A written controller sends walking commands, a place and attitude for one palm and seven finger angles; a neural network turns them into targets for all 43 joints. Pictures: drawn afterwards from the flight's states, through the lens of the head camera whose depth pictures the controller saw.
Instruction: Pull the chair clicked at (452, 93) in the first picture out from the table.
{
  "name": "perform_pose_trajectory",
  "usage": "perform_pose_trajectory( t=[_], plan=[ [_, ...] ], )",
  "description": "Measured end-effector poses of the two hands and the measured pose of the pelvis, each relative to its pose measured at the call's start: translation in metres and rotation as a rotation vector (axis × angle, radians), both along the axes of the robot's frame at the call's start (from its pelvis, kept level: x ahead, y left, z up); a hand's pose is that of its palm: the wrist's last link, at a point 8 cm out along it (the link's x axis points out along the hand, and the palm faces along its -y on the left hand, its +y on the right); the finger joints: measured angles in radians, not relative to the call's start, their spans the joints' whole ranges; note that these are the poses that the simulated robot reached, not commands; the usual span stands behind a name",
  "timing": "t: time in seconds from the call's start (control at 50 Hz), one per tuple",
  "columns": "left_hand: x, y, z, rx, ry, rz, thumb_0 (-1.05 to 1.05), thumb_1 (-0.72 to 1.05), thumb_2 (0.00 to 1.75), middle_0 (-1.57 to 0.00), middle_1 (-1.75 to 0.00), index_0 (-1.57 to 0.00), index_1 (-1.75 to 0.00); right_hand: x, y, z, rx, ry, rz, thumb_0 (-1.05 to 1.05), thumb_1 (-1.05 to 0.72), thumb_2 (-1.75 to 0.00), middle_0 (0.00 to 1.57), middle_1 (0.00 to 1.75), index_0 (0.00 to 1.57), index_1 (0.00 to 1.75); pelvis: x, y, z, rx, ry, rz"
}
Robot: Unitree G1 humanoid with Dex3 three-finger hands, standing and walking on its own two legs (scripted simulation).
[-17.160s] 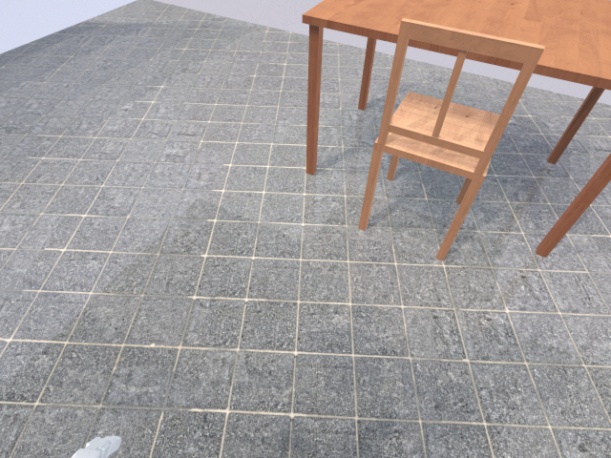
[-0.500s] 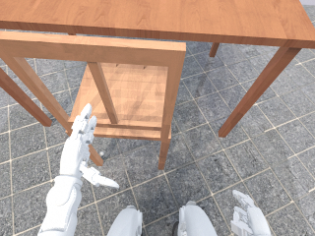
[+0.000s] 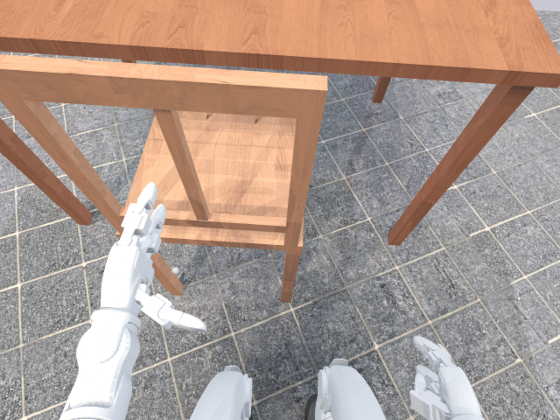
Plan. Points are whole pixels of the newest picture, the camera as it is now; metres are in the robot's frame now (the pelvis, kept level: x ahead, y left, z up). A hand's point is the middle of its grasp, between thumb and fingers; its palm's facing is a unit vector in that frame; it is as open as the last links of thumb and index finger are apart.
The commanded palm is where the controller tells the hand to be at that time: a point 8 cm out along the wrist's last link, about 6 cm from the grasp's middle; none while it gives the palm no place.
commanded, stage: push the fingers through the gap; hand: left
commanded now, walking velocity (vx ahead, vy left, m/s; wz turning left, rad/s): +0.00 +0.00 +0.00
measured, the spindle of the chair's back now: (187, 173) +0.46 +0.16 +0.03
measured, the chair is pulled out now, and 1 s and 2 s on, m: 0.00 0.00 0.00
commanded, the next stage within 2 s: hook a spindle and tug to test in 1.70 s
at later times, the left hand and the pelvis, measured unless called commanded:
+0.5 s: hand (181, 244) +0.35 +0.15 +0.02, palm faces -0.05 -1.00 -0.02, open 16.9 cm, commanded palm +0.33 +0.21 +0.02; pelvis +0.00 +0.00 +0.00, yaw +0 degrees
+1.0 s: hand (188, 218) +0.39 +0.15 +0.02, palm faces -0.05 -1.00 -0.03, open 17.0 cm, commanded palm +0.37 +0.20 +0.02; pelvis +0.00 +0.01 +0.00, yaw +0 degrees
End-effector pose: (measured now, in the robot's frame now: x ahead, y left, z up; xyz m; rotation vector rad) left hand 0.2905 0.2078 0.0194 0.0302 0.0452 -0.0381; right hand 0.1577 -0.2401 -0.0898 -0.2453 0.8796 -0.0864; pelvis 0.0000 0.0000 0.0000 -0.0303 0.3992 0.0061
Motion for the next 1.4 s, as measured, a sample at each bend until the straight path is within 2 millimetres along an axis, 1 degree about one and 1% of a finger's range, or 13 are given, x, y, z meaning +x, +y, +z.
perform_pose_trajectory(
  t=[0.16, 0.28, 0.42, 0.74, 0.9, 0.96, 1.08, 1.16, 1.22, 1.4],
  plan=[
    [0.0, -0.003, -0.002, -0.007, 0.006, -0.018, -0.02, -0.5, 0.3, -0.05, -0.08, -0.06, -0.08, -0.004, -0.002, -0.001, -0.009, 0.012, -0.001, 0.01, -0.9, -0.9, 0.2, 0.3, 0.2, 0.3, 0.001, 0.0, 0.0, -0.002, 0.002, 0.004],
    [0.015, -0.005, -0.004, -0.002, -0.009, -0.017, -0.02, -0.5, 0.3, -0.06, -0.08, -0.06, -0.08, -0.006, -0.004, -0.005, -0.017, 0.023, -0.002, 0.01, -0.9, -0.9, 0.2, 0.3, 0.2, 0.3, -0.001, 0.0, -0.002, -0.002, 0.009, 0.004],
    [0.034, -0.001, -0.002, -0.001, -0.01, -0.011, -0.02, -0.5, 0.3, -0.06, -0.08, -0.06, -0.08, -0.012, -0.003, -0.007, -0.011, 0.047, -0.019, 0.01, -0.9, -0.9, 0.2, 0.3, 0.2, 0.3, -0.001, 0.001, -0.002, -0.001, 0.014, -0.001],
    [0.049, -0.003, 0.0, -0.005, -0.025, -0.01, -0.02, -0.5, 0.3, -0.06, -0.08, -0.06, -0.08, -0.029, -0.005, -0.007, -0.016, 0.103, -0.045, 0.01, -0.9, -0.9, 0.2, 0.3, 0.2, 0.3, 0.001, 0.005, 0.002, -0.001, 0.015, -0.006],
    [0.067, -0.001, -0.001, 0.0, -0.032, -0.002, -0.02, -0.5, 0.3, -0.06, -0.08, -0.06, -0.08, -0.036, -0.006, -0.012, -0.024, 0.123, -0.052, 0.01, -0.9, -0.9, 0.2, 0.3, 0.2, 0.3, -0.003, 0.006, -0.001, -0.002, 0.021, -0.006],
    [0.073, -0.003, 0.001, -0.002, -0.038, -0.007, -0.02, -0.5, 0.3, -0.06, -0.08, -0.06, -0.08, -0.041, -0.006, -0.013, -0.022, 0.136, -0.058, 0.01, -0.9, -0.9, 0.2, 0.3, 0.2, 0.3, -0.004, 0.006, -0.001, -0.001, 0.023, -0.007],
    [0.088, -0.004, -0.003, 0.001, -0.019, -0.002, -0.02, -0.5, 0.3, -0.06, -0.08, -0.06, -0.08, -0.052, -0.007, -0.016, -0.022, 0.17, -0.069, 0.01, -0.9, -0.9, 0.2, 0.3, 0.2, 0.3, -0.005, 0.006, -0.001, 0.0, 0.031, -0.009],
    [0.097, -0.003, -0.002, 0.001, -0.03, 0.004, -0.02, -0.5, 0.3, -0.06, -0.08, -0.06, -0.08, -0.061, -0.009, -0.017, -0.025, 0.194, -0.084, 0.01, -0.9, -0.9, 0.2, 0.3, 0.2, 0.3, -0.005, 0.005, -0.001, 0.0, 0.036, -0.012],
    [0.102, -0.005, 0.001, 0.001, -0.038, -0.001, -0.02, -0.5, 0.3, -0.06, -0.08, -0.06, -0.08, -0.068, -0.01, -0.018, -0.023, 0.215, -0.094, 0.01, -0.9, -0.9, 0.2, 0.3, 0.2, 0.3, -0.004, 0.005, -0.001, 0.0, 0.037, -0.013],
    [0.113, -0.011, 0.0, 0.0, -0.032, 0.004, -0.02, -0.5, 0.3, -0.06, -0.08, -0.06, -0.08, -0.084, -0.014, -0.019, -0.02, 0.262, -0.116, 0.01, -0.9, -0.9, 0.2, 0.3, 0.2, 0.3, -0.004, 0.004, 0.0, 0.003, 0.044, -0.019]
  ],
)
